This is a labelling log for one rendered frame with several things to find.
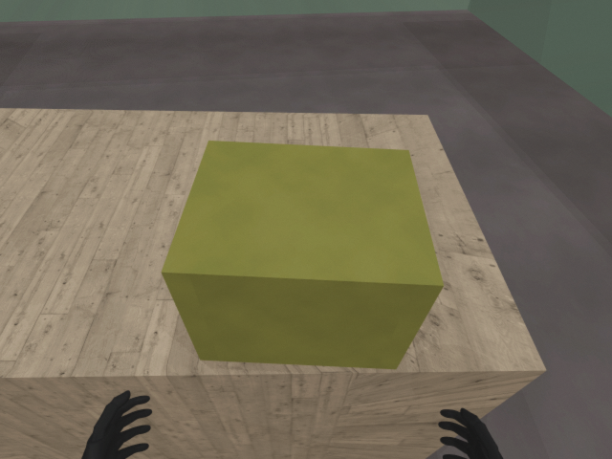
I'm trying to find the carton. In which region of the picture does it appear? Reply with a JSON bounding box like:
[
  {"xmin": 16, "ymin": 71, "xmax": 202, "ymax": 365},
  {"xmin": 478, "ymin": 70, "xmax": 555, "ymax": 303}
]
[{"xmin": 162, "ymin": 141, "xmax": 444, "ymax": 369}]

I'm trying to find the right robot hand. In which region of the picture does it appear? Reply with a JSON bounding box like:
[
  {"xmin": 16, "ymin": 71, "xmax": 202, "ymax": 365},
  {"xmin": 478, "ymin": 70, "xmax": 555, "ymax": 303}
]
[{"xmin": 438, "ymin": 408, "xmax": 503, "ymax": 459}]

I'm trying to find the pedestal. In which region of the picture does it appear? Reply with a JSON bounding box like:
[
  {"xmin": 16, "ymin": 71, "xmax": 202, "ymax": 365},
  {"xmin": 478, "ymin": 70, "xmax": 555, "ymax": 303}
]
[{"xmin": 0, "ymin": 108, "xmax": 547, "ymax": 459}]

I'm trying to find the left robot hand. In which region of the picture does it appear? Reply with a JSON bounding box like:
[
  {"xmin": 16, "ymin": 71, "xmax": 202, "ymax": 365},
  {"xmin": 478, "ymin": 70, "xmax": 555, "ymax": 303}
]
[{"xmin": 81, "ymin": 390, "xmax": 152, "ymax": 459}]

